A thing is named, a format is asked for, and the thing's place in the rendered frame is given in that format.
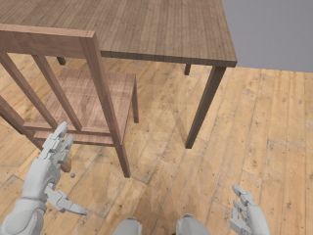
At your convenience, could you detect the right robot thigh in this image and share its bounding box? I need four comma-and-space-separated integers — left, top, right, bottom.
176, 217, 211, 235

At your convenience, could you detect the robot right hand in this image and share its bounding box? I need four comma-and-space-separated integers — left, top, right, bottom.
230, 184, 271, 235

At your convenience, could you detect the chair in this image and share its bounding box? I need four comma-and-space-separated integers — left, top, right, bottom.
0, 23, 139, 178

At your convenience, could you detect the robot left forearm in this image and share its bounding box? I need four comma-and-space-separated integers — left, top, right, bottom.
0, 198, 48, 235

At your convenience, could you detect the robot right shin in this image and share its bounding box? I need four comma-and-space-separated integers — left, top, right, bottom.
183, 213, 193, 218

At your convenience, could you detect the table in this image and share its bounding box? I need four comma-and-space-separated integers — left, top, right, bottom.
0, 0, 238, 149

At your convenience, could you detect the robot left hand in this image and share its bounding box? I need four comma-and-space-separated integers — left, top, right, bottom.
22, 121, 87, 215

